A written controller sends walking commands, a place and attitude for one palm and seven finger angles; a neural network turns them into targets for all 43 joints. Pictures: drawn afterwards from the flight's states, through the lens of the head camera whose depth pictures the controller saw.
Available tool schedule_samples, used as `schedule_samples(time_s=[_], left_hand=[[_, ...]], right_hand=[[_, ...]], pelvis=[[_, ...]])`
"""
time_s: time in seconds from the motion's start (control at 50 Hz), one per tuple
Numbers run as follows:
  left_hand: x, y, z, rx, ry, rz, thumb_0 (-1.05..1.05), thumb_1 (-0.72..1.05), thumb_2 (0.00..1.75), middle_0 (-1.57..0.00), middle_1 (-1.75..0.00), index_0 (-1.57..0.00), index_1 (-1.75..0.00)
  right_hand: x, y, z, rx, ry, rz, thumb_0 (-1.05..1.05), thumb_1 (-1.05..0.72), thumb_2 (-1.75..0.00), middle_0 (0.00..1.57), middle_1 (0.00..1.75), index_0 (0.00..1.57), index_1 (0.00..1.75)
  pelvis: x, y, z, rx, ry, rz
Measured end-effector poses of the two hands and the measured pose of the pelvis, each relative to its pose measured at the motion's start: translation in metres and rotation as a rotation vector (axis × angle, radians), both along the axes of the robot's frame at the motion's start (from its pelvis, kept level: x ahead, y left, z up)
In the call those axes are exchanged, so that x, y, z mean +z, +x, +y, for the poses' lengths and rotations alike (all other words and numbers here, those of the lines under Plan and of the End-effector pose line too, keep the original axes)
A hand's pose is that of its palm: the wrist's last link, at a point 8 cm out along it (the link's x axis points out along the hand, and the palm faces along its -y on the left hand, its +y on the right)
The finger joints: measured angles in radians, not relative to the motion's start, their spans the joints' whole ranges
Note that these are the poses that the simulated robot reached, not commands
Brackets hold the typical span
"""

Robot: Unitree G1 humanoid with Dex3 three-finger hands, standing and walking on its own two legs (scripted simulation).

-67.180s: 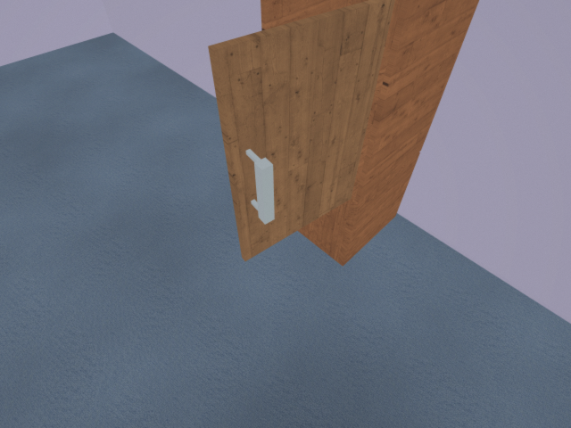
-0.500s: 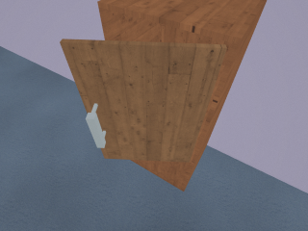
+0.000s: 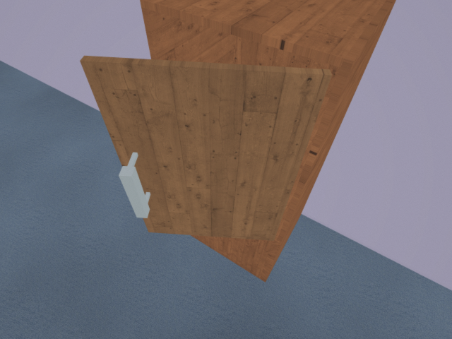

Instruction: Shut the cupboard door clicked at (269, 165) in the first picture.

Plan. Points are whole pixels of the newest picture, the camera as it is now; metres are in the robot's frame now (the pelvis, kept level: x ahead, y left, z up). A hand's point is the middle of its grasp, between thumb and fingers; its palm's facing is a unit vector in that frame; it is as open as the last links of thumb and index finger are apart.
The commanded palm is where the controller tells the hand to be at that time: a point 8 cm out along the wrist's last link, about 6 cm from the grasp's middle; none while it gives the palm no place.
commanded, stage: raise the hand and make a fist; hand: left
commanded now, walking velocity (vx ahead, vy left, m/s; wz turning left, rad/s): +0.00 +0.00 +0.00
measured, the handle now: (138, 186) +0.44 +0.23 -0.05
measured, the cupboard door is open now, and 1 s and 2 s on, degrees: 29 29 29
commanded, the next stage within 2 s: bring the fist close to the handle in 1.88 s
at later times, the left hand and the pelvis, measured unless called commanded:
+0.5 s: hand out of the picture +0.12 +0.18 -0.07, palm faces +0.12 -0.99 -0.05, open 5.6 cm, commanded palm +0.12 +0.22 -0.06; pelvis -0.03 -0.03 -0.12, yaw +3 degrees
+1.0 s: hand (132, 324) +0.16 +0.18 -0.07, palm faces -0.06 -1.00 +0.01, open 3.4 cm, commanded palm +0.14 +0.24 -0.06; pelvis -0.04 +0.00 -0.12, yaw +1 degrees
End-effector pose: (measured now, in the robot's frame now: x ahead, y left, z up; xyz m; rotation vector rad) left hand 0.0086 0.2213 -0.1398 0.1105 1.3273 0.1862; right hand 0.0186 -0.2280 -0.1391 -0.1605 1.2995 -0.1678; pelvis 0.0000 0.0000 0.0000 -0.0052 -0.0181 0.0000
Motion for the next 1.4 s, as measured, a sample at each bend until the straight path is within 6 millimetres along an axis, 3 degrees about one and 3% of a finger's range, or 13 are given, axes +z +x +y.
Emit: schedule_samples(time_s=[0.12,0.2,0.28,0.38,0.42,0.48,0.58,0.66,0.74,0.86,1.04,1.2,1.4], left_hand=[[0.107,0.125,0.017,0.022,0.106,-0.8,0.03,0.93,0.9,-0.23,-0.33,-0.22,-0.33],[0.137,0.173,0.0,-0.062,0.018,-1.167,0.02,0.93,0.9,-0.27,-0.38,-0.26,-0.38],[0.108,0.16,-0.017,-0.169,-0.128,-1.326,0.01,0.92,0.9,-0.33,-0.44,-0.32,-0.44],[0.043,0.102,-0.006,-0.129,-0.142,-1.182,0.01,0.9,0.9,-0.42,-0.53,-0.41,-0.54],[0.039,0.084,0.003,-0.088,-0.092,-1.161,0.02,0.9,0.9,-0.45,-0.57,-0.45,-0.58],[0.061,0.079,0.011,-0.097,-0.01,-1.261,0.02,0.9,0.9,-0.51,-0.63,-0.5,-0.63],[0.093,0.119,-0.002,-0.243,-0.046,-1.455,0.02,0.9,0.9,-0.59,-0.73,-0.59,-0.73],[0.074,0.151,-0.014,-0.303,-0.198,-1.292,0.02,0.9,0.9,-0.67,-0.81,-0.66,-0.81],[0.063,0.149,-0.004,-0.22,-0.206,-1.133,0.02,0.9,0.9,-0.74,-0.89,-0.73,-0.89],[0.091,0.131,0.025,-0.144,-0.032,-1.286,0.02,0.9,0.9,-0.85,-1.01,-0.84,-1.01],[0.064,0.137,0.008,-0.253,-0.181,-1.25,0.02,0.9,0.9,-1.02,-1.19,-1.01,-1.19],[0.103,0.136,0.035,-0.169,-0.042,-1.363,0.02,0.9,0.9,-1.16,-1.35,-1.16,-1.35],[0.076,0.144,0.022,-0.227,-0.138,-1.241,0.02,0.9,0.9,-1.28,-1.48,-1.27,-1.48]], right_hand=[[0.021,0.057,-0.018,0.059,-0.052,-0.415,0.01,-0.91,-0.9,0.21,0.3,0.2,0.3],[0.028,0.104,-0.031,0.098,-0.062,-0.623,0.01,-0.91,-0.9,0.21,0.3,0.2,0.3],[0.033,0.142,-0.042,0.157,-0.088,-0.734,0.01,-0.9,-0.9,0.21,0.3,0.2,0.3],[0.022,0.181,-0.048,0.243,-0.128,-0.8,0.01,-0.9,-0.9,0.21,0.3,0.2,0.3],[0.012,0.192,-0.044,0.269,-0.127,-0.813,0.01,-0.9,-0.9,0.2,0.3,0.2,0.3],[-0.007,0.202,-0.031,0.297,-0.104,-0.815,0.01,-0.9,-0.9,0.2,0.3,0.2,0.3],[-0.043,0.191,-0.006,0.271,-0.022,-0.772,0.01,-0.9,-0.9,0.2,0.3,0.2,0.3],[-0.058,0.16,0.004,0.168,0.029,-0.682,0.01,-0.9,-0.9,0.21,0.3,0.2,0.3],[-0.057,0.127,0.0,0.083,0.016,-0.592,0.01,-0.9,-0.9,0.21,0.3,0.21,0.3],[-0.052,0.102,-0.014,0.097,-0.063,-0.532,0.01,-0.9,-0.9,0.21,0.3,0.2,0.3],[-0.038,0.115,-0.016,0.131,-0.129,-0.611,0.01,-0.9,-0.9,0.21,0.3,0.2,0.3],[-0.016,0.135,0.011,0.173,-0.071,-0.682,0.01,-0.9,-0.9,0.21,0.3,0.2,0.3],[-0.018,0.136,0.018,0.22,-0.056,-0.659,0.01,-0.9,-0.9,0.21,0.3,0.2,0.3]], pelvis=[[-0.01,-0.002,-0.004,0.041,0.004,0.022],[-0.03,-0.013,-0.009,0.035,0.004,0.109],[-0.059,-0.019,-0.021,0.017,0.014,0.191],[-0.096,-0.022,-0.031,0.031,-0.007,0.249],[-0.107,-0.023,-0.032,0.04,-0.025,0.262],[-0.119,-0.024,-0.032,0.05,-0.049,0.274],[-0.131,-0.032,-0.029,0.048,-0.071,0.294],[-0.127,-0.034,-0.025,0.03,-0.056,0.308],[-0.116,-0.03,-0.019,0.013,-0.041,0.306],[-0.112,-0.03,-0.01,0.014,-0.051,0.303],[-0.12,-0.041,0.002,0.018,-0.07,0.306],[-0.108,-0.038,0.006,0.024,-0.079,0.277],[-0.106,-0.036,0.004,0.029,-0.08,0.281]])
